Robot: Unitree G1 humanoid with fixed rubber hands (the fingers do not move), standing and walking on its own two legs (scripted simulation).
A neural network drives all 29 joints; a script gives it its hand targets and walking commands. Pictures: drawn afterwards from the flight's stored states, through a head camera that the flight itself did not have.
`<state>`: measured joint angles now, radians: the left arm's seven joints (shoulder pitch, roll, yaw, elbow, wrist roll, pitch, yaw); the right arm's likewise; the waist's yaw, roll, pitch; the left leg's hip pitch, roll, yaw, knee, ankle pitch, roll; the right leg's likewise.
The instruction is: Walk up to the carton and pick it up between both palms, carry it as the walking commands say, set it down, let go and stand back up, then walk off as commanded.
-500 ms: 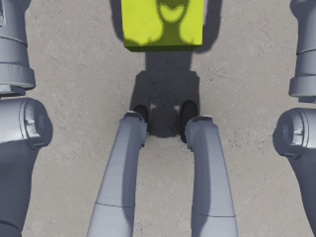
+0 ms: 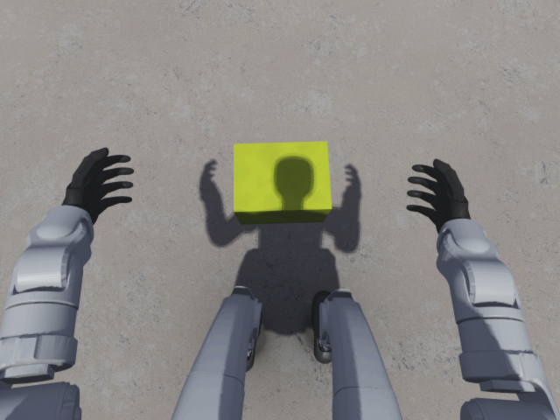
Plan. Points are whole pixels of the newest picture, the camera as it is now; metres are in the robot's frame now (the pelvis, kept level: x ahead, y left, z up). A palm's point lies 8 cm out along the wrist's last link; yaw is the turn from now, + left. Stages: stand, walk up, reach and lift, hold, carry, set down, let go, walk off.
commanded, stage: let go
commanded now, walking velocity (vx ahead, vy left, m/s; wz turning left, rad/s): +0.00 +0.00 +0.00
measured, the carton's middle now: (281, 185) +0.56 +0.04 -0.58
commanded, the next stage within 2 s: stand in 0.84 s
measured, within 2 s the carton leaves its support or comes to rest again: neither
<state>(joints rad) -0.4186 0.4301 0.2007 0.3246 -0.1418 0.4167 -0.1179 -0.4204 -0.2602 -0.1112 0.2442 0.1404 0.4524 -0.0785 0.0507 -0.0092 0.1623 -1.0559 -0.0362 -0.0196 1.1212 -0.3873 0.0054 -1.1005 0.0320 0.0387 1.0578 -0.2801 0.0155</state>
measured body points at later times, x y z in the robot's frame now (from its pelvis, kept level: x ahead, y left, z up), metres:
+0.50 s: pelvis +0.08 -0.02 +0.08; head +0.11 -0.05 +0.53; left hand +0.26 +0.25 +0.03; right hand +0.29 -0.25 +0.01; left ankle +0.08 +0.11 -0.64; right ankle +0.12 -0.12 -0.64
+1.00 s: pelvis +0.12 +0.00 +0.09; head +0.08 +0.01 +0.54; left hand +0.28 +0.27 +0.02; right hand +0.29 -0.26 +0.03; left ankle +0.08 +0.11 -0.64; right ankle +0.12 -0.12 -0.64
